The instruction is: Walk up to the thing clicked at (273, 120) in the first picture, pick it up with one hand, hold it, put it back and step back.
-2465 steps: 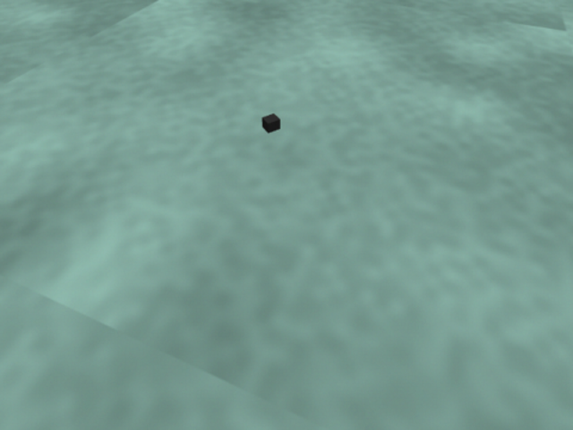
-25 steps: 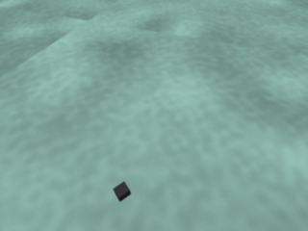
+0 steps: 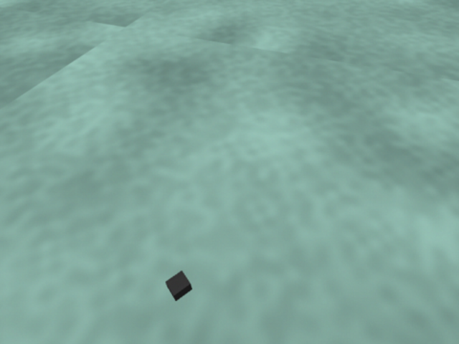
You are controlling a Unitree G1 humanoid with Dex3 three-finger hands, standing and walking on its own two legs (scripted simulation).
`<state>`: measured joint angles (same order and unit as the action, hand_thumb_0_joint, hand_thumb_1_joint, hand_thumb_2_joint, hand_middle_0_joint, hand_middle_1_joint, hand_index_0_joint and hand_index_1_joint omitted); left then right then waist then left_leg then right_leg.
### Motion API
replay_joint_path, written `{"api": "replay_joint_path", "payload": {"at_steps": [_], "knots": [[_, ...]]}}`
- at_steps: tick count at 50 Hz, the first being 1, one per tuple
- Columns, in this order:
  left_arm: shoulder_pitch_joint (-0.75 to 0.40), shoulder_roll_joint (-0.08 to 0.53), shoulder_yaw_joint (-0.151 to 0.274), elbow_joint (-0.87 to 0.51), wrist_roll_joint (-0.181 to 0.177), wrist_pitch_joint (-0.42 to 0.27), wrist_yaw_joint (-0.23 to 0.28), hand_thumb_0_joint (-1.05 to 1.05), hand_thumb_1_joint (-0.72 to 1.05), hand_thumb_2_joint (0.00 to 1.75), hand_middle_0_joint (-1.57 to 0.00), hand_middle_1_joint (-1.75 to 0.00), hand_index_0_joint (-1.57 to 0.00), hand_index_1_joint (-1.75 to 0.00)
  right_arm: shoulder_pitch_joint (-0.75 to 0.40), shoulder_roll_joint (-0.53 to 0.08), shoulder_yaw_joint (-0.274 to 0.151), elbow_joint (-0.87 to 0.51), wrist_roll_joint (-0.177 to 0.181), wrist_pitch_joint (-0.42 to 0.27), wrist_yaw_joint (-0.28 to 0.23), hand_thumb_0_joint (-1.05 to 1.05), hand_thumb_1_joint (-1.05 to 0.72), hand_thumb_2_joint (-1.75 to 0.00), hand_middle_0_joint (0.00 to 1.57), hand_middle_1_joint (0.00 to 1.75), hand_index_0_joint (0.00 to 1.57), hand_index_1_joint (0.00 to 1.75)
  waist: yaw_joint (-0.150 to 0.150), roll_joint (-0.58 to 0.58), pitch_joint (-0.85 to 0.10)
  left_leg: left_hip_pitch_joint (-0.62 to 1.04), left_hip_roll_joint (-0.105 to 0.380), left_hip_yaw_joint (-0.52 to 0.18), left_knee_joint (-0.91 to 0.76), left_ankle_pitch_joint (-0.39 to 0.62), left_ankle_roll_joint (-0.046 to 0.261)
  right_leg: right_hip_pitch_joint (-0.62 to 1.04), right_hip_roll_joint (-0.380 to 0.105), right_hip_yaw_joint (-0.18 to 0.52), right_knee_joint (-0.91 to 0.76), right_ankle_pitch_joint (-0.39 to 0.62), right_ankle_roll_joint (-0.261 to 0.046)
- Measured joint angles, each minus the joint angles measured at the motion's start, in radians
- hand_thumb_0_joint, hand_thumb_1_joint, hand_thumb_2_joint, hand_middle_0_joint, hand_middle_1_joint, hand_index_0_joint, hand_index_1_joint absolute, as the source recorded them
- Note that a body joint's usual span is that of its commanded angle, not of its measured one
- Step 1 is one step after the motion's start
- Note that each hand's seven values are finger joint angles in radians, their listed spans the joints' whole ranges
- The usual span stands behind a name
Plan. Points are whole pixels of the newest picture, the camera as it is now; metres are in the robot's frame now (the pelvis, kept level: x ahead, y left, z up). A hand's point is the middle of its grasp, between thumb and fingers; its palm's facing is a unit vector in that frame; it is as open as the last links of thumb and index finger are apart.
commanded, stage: stand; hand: left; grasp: from above
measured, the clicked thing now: (178, 285) +0.48 +0.24 -0.75
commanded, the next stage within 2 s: step back in 0.66 s
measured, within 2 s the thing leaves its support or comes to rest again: neither
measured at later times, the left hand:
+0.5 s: hand out of the picture +0.07 +0.25 -0.15, palm faces -0.01 -0.94 -0.35, open 7.4 cm
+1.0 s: hand out of the picture +0.10 +0.31 -0.18, palm faces -0.03 -0.92 -0.38, open 7.4 cm
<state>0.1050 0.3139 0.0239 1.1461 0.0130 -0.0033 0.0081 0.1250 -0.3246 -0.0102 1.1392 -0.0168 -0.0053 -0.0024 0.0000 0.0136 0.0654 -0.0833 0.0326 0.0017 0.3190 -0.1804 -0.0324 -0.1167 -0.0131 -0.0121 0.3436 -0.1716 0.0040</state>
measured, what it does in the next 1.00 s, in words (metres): shifts its weight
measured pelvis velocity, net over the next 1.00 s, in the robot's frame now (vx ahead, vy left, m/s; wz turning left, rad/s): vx -0.05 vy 0.04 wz -0.02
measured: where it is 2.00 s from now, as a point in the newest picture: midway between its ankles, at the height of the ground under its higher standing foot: outside the picture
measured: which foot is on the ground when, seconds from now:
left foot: down 0.00-1.00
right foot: down 0.00-0.94, up 0.96-1.00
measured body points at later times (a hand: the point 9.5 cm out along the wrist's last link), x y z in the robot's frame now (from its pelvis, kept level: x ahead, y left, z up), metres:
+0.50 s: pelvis +0.00 +0.00 +0.00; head +0.01 -0.01 +0.45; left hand +0.07 +0.30 -0.13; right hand +0.06 -0.30 -0.14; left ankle +0.00 +0.14 -0.75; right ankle +0.01 -0.12 -0.75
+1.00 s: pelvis -0.05 +0.04 -0.02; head +0.02 +0.06 +0.42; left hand +0.10 +0.35 -0.15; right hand +0.02 -0.29 -0.13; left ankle -0.05 +0.14 -0.75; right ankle -0.01 -0.11 -0.73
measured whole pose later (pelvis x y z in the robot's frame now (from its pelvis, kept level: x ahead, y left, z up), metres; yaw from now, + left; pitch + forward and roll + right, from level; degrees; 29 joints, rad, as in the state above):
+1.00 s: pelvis -0.05 +0.04 -0.02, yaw -1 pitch -1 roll +0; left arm 0.00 0.41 0.06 0.93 0.01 0.06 0.03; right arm 0.12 -0.38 -0.06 0.98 -0.03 0.03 0.01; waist -0.01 -0.06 0.19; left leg -0.28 -0.03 0.00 0.64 -0.34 0.03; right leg -0.43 0.02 0.12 0.82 -0.47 -0.01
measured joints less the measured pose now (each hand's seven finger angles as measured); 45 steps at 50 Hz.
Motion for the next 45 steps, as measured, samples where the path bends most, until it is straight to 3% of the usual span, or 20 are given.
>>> {"api": "replay_joint_path", "payload": {"at_steps": [33,36,39,43,45], "knots": [[0.006,0.017,-0.01,-0.009,-0.002,-0.003,-0.007,0.0,0.91,0.9,-0.2,-0.3,-0.2,-0.3,0.0,-0.012,0.004,0.001,0.003,0.0,0.007,0.0,-0.91,-0.9,0.2,0.3,0.2,0.3,-0.002,-0.001,-0.006,0.002,0.005,0.006,-0.014,0.004,-0.005,-0.008,0.005,0.006,0.001,-0.001,-0.005],[-0.002,0.021,0.009,-0.039,-0.014,0.003,-0.007,0.0,0.91,0.9,-0.2,-0.3,-0.2,-0.3,-0.018,-0.021,-0.002,-0.021,0.011,0.014,0.012,0.0,-0.9,-0.9,0.2,0.3,0.2,0.3,-0.004,0.003,0.015,-0.05,0.011,0.003,0.055,-0.02,-0.002,-0.046,0.011,0.004,0.039,-0.01,-0.008],[-0.02,0.032,0.024,-0.082,-0.017,0.011,-0.003,0.0,0.91,0.9,-0.2,-0.3,-0.2,-0.3,-0.04,-0.039,-0.014,-0.059,0.019,0.026,0.012,0.0,-0.9,-0.9,0.2,0.3,0.2,0.3,-0.006,0.007,0.056,-0.128,0.011,-0.004,0.171,-0.045,0.023,-0.09,0.014,0.004,0.086,-0.017,-0.011],[-0.041,0.052,0.033,-0.139,0.001,0.031,0.003,0.0,0.91,0.9,-0.2,-0.3,-0.2,-0.3,-0.046,-0.061,-0.034,-0.11,0.018,0.046,0.014,0.0,-0.91,-0.9,0.2,0.3,0.2,0.3,-0.003,-0.02,0.088,-0.217,-0.049,-0.023,0.4,-0.237,0.058,-0.159,-0.014,0.026,0.16,-0.032,-0.003],[-0.053,0.067,0.034,-0.165,0.007,0.04,0.007,0.0,0.91,0.9,-0.2,-0.3,-0.2,-0.3,-0.032,-0.068,-0.04,-0.135,0.018,0.045,0.016,0.0,-0.91,-0.9,0.2,0.3,0.2,0.3,-0.009,-0.036,0.091,-0.215,-0.063,-0.019,0.402,-0.226,0.065,-0.195,-0.028,0.032,0.201,-0.042,0.009]]}}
